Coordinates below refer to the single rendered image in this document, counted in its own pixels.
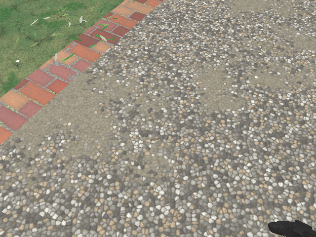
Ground right robot hand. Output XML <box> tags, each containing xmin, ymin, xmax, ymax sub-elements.
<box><xmin>268</xmin><ymin>219</ymin><xmax>316</xmax><ymax>237</ymax></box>

